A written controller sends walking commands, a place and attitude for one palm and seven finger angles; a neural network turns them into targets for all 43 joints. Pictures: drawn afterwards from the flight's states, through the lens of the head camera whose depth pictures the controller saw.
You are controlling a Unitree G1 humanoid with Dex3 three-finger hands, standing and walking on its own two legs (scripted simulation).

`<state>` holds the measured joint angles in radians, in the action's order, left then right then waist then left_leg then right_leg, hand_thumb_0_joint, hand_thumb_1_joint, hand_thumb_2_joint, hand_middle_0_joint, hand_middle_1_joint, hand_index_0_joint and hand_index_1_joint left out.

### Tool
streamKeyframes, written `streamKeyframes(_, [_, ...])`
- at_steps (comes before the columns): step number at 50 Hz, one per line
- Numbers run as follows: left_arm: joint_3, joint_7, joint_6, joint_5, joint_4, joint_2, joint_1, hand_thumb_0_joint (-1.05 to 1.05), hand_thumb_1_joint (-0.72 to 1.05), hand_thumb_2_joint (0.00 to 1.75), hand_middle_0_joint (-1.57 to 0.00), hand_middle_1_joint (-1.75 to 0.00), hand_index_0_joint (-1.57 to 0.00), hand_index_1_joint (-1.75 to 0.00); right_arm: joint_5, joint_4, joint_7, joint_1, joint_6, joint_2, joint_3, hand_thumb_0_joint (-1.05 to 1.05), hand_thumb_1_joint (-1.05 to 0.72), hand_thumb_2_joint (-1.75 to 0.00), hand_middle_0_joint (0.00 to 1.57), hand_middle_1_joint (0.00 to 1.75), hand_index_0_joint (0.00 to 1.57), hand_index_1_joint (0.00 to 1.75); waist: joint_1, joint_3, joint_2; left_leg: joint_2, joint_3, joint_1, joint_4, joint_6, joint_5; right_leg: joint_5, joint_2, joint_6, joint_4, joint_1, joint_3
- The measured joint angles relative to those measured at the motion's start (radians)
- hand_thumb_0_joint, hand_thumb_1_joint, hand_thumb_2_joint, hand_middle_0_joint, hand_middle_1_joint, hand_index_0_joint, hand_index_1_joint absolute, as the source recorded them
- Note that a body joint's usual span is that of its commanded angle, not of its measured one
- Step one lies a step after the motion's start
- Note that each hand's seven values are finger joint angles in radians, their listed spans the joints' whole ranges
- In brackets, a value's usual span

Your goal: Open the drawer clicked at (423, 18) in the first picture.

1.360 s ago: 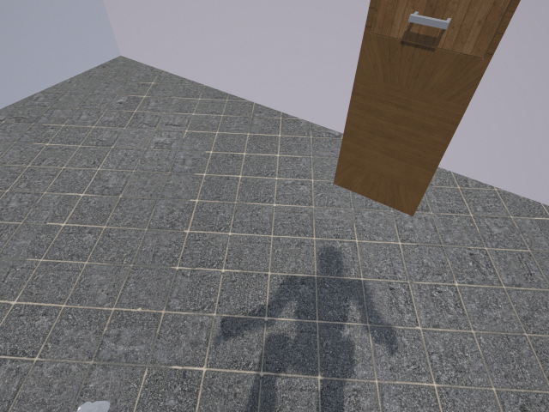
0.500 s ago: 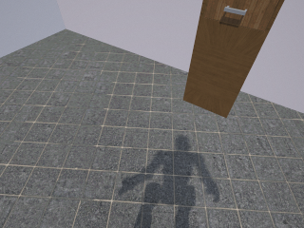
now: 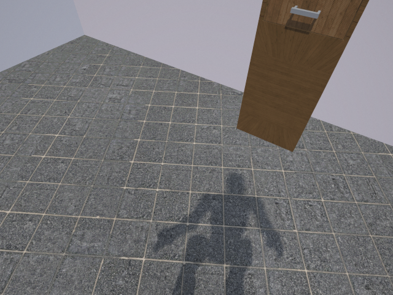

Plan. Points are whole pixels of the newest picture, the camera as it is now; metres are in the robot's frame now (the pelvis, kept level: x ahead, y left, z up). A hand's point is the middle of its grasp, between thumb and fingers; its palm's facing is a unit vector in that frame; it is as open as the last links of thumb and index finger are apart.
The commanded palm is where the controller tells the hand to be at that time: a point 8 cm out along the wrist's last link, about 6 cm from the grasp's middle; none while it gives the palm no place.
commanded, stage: look at it before walking up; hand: left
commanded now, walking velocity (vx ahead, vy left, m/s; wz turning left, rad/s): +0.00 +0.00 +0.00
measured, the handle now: (305, 11) +1.25 -0.42 +0.10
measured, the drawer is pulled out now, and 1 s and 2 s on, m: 0.00 0.00 0.00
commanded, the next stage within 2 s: walk to a spot facing it in 0.08 s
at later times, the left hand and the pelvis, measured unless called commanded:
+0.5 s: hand out of the picture +0.06 +0.19 -0.18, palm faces -0.11 -0.97 -0.23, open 7.4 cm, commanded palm none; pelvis +0.04 -0.02 -0.02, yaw -8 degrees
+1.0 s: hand (129, 261) +0.24 +0.20 -0.21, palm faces -0.25 -0.95 -0.17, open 7.4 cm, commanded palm none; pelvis +0.23 +0.00 -0.03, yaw -22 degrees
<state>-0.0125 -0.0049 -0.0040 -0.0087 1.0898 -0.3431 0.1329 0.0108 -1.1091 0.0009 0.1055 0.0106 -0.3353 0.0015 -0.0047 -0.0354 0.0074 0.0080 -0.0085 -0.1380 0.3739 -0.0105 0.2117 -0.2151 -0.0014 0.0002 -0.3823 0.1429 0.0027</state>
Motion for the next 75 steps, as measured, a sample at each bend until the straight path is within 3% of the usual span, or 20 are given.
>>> streamKeyframes(13, [0.003, 0.008, 0.006, 0.000, 0.000, 0.005, 0.011, 0.01, 0.91, 0.90, -0.20, -0.30, -0.20, -0.30, 0.004, 0.000, -0.005, 0.001, -0.005, 0.007, 0.002, 0.00, -0.90, -0.89, 0.21, 0.30, 0.20, 0.30, -0.007, 0.011, -0.004, 0.006, 0.008, 0.009, 0.005, -0.003, 0.009, -0.004, 0.005, 0.001, -0.002, -0.006, 0.007])
streamKeyframes(20, [0.024, -0.021, 0.038, -0.011, -0.041, 0.055, 0.128, 0.01, 0.91, 0.90, -0.20, -0.30, -0.20, -0.30, 0.014, 0.050, 0.000, 0.081, -0.011, 0.065, -0.010, 0.00, -0.91, -0.89, 0.20, 0.30, 0.20, 0.30, -0.019, 0.044, -0.001, 0.032, 0.070, -0.022, 0.127, -0.002, 0.117, -0.153, 0.033, 0.021, -0.176, 0.074, 0.063])
streamKeyframes(24, [0.040, -0.037, 0.035, -0.012, -0.054, 0.095, 0.182, 0.01, 0.91, 0.90, -0.20, -0.30, -0.20, -0.30, 0.014, 0.063, -0.002, 0.140, 0.007, 0.092, -0.023, 0.00, -0.90, -0.89, 0.21, 0.30, 0.20, 0.30, -0.020, 0.023, -0.011, 0.063, 0.116, -0.006, 0.178, -0.018, 0.177, -0.234, 0.017, 0.017, -0.296, 0.134, -0.014])
streamKeyframes(26, [0.044, -0.042, 0.015, -0.015, -0.064, 0.115, 0.195, 0.01, 0.91, 0.90, -0.20, -0.30, -0.20, -0.30, 0.012, 0.061, -0.003, 0.171, 0.005, 0.093, -0.028, 0.00, -0.90, -0.89, 0.21, 0.30, 0.20, 0.30, -0.012, 0.008, -0.033, 0.096, 0.118, -0.038, 0.288, -0.021, 0.229, -0.129, 0.024, 0.029, -0.254, 0.122, -0.054])
streamKeyframes(28, [0.045, -0.029, -0.015, -0.010, -0.070, 0.133, 0.207, 0.01, 0.91, 0.90, -0.20, -0.30, -0.20, -0.30, 0.010, 0.041, -0.002, 0.187, -0.012, 0.098, -0.030, 0.00, -0.90, -0.89, 0.21, 0.30, 0.20, 0.30, -0.018, 0.001, -0.043, 0.099, 0.083, -0.134, 0.518, -0.013, 0.287, -0.141, 0.039, 0.052, -0.271, 0.111, -0.067])
streamKeyframes(30, [0.043, -0.015, -0.033, -0.008, -0.074, 0.153, 0.234, 0.01, 0.91, 0.90, -0.20, -0.30, -0.20, -0.30, 0.012, 0.027, 0.001, 0.182, -0.024, 0.104, -0.033, 0.00, -0.91, -0.89, 0.21, 0.30, 0.20, 0.30, -0.033, 0.000, -0.039, 0.088, 0.066, -0.230, 0.685, -0.014, 0.264, -0.161, 0.051, 0.064, -0.228, 0.074, -0.053])
streamKeyframes(32, [0.038, -0.007, -0.038, -0.010, -0.066, 0.172, 0.265, 0.01, 0.91, 0.90, -0.20, -0.30, -0.20, -0.30, 0.015, 0.035, 0.005, 0.161, -0.025, 0.109, -0.039, 0.01, -0.91, -0.89, 0.20, 0.30, 0.20, 0.30, -0.035, 0.001, -0.031, 0.088, 0.068, -0.313, 0.745, -0.024, 0.200, -0.141, 0.055, 0.061, -0.158, 0.032, -0.031])
streamKeyframes(38, [0.029, -0.001, -0.045, -0.015, -0.019, 0.210, 0.328, 0.01, 0.91, 0.90, -0.20, -0.30, -0.20, -0.30, 0.012, 0.114, 0.020, 0.072, -0.008, 0.134, -0.056, 0.01, -0.91, -0.89, 0.20, 0.30, 0.20, 0.30, -0.027, 0.003, -0.016, 0.108, 0.064, -0.472, 0.650, -0.045, 0.019, -0.094, 0.057, 0.048, 0.011, -0.070, 0.042])
streamKeyframes(44, [0.045, 0.008, -0.043, -0.020, -0.007, 0.194, 0.328, 0.01, 0.90, 0.90, -0.20, -0.30, -0.20, -0.30, 0.005, 0.164, 0.028, -0.005, 0.014, 0.159, -0.050, 0.00, -0.91, -0.89, 0.20, 0.30, 0.20, 0.30, -0.053, -0.013, 0.002, 0.093, 0.071, -0.425, 0.371, -0.026, -0.008, -0.156, 0.042, 0.014, 0.031, -0.149, 0.100])
streamKeyframes(46, [0.056, 0.009, -0.040, -0.016, -0.008, 0.181, 0.330, 0.01, 0.90, 0.90, -0.20, -0.30, -0.20, -0.30, 0.007, 0.178, 0.023, -0.015, 0.034, 0.165, -0.041, 0.00, -0.91, -0.89, 0.20, 0.30, 0.20, 0.30, -0.058, -0.012, 0.012, 0.074, 0.083, -0.341, 0.243, -0.012, -0.023, -0.221, 0.034, 0.002, -0.047, -0.146, 0.124])
streamKeyframes(49, [0.078, 0.002, -0.019, -0.006, -0.007, 0.152, 0.294, 0.01, 0.91, 0.90, -0.20, -0.30, -0.20, -0.30, 0.016, 0.192, 0.007, -0.024, 0.064, 0.178, -0.030, 0.00, -0.91, -0.89, 0.20, 0.30, 0.20, 0.30, -0.053, -0.027, 0.029, 0.082, 0.124, -0.307, 0.298, 0.029, -0.006, -0.305, 0.038, 0.022, -0.501, 0.023, 0.100])
streamKeyframes(51, [0.090, -0.005, -0.005, -0.010, -0.015, 0.128, 0.250, 0.01, 0.91, 0.90, -0.20, -0.30, -0.20, -0.30, 0.018, 0.188, 0.001, -0.006, 0.065, 0.190, -0.026, 0.00, -0.91, -0.89, 0.20, 0.30, 0.20, 0.30, -0.049, -0.027, 0.041, 0.089, 0.163, -0.258, 0.292, 0.037, 0.041, -0.257, 0.023, 0.028, -0.757, 0.156, 0.047])
streamKeyframes(54, [0.107, -0.020, 0.008, -0.020, -0.056, 0.098, 0.181, 0.01, 0.91, 0.90, -0.20, -0.29, -0.19, -0.30, 0.019, 0.161, -0.009, 0.051, 0.067, 0.203, -0.028, 0.00, -0.91, -0.89, 0.20, 0.30, 0.20, 0.30, -0.040, -0.017, 0.044, 0.088, 0.208, -0.172, 0.209, 0.036, 0.040, -0.150, -0.019, 0.021, -0.877, 0.309, -0.031])
streamKeyframes(61, [0.124, -0.038, 0.032, -0.029, -0.158, 0.092, 0.055, 0.01, 0.92, 0.90, -0.19, -0.29, -0.19, -0.30, 0.015, 0.100, -0.025, 0.182, 0.067, 0.151, -0.061, -0.01, -0.94, -0.89, 0.21, 0.30, 0.20, 0.30, -0.004, 0.005, 0.026, 0.074, 0.307, -0.018, 0.056, 0.040, 0.052, 0.015, -0.092, -0.020, -0.734, 0.486, -0.069])
streamKeyframes(65, [0.113, -0.044, 0.041, -0.029, -0.178, 0.102, -0.011, 0.01, 0.92, 0.90, -0.19, -0.29, -0.19, -0.30, 0.018, 0.073, -0.022, 0.241, 0.058, 0.132, -0.064, -0.01, -0.93, -0.89, 0.20, 0.30, 0.20, 0.30, 0.027, -0.017, 0.013, 0.080, 0.353, 0.057, 0.028, 0.022, 0.089, 0.043, -0.109, -0.028, -0.543, 0.474, -0.082])
streamKeyframes(69, [0.097, -0.044, 0.041, -0.024, -0.190, 0.116, -0.068, 0.01, 0.91, 0.90, -0.19, -0.29, -0.19, -0.30, 0.022, 0.058, -0.018, 0.284, 0.040, 0.130, -0.062, 0.00, -0.92, -0.89, 0.20, 0.30, 0.20, 0.30, 0.062, -0.051, -0.003, 0.113, 0.398, 0.107, 0.069, -0.013, 0.160, 0.016, -0.082, -0.008, -0.365, 0.413, -0.112])
streamKeyframes(72, [0.078, -0.047, 0.017, -0.024, -0.203, 0.122, -0.091, 0.01, 0.91, 0.90, -0.19, -0.29, -0.19, -0.30, 0.016, 0.055, -0.011, 0.322, 0.022, 0.136, -0.060, 0.00, -0.91, -0.89, 0.20, 0.30, 0.20, 0.30, 0.076, -0.066, -0.016, 0.171, 0.409, 0.089, 0.230, -0.042, 0.248, 0.047, -0.040, 0.027, -0.227, 0.310, -0.149])
streamKeyframes(73, [0.072, -0.045, -0.001, -0.023, -0.210, 0.118, -0.092, 0.01, 0.91, 0.90, -0.19, -0.29, -0.19, -0.30, 0.010, 0.057, -0.007, 0.337, 0.013, 0.143, -0.056, 0.00, -0.91, -0.89, 0.20, 0.30, 0.20, 0.30, 0.074, -0.060, -0.003, 0.182, 0.380, 0.036, 0.372, -0.046, 0.274, 0.090, -0.039, 0.076, -0.214, 0.293, -0.142])
streamKeyframes(75, [0.064, -0.029, -0.022, -0.006, -0.212, 0.131, -0.100, 0.01, 0.91, 0.90, -0.20, -0.29, -0.19, -0.30, 0.003, 0.057, -0.012, 0.301, -0.011, 0.137, -0.053, 0.00, -0.91, -0.89, 0.20, 0.30, 0.20, 0.30, 0.069, -0.089, -0.023, 0.177, 0.234, -0.102, 0.685, -0.056, 0.337, 0.028, -0.015, 0.099, -0.291, 0.309, -0.135])
